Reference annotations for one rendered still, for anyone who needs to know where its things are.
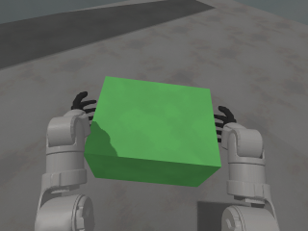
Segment right robot upper arm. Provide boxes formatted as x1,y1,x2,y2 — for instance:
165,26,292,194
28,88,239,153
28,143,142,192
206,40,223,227
221,205,279,231

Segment left robot hand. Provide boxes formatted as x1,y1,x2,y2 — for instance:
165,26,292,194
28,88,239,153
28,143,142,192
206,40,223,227
70,91,97,120

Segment left robot upper arm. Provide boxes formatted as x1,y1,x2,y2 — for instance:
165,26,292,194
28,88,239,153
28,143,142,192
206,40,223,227
36,194,95,231

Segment right robot hand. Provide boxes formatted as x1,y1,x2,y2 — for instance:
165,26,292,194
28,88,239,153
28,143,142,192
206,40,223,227
214,106,237,142

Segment right robot forearm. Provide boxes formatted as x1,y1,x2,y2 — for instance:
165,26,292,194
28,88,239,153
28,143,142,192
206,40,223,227
220,122,280,231

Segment carton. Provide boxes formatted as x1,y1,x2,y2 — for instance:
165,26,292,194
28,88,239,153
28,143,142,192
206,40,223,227
84,76,221,188

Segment left robot forearm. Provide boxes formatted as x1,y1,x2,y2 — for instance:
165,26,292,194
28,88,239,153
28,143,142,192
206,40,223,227
35,109,91,231

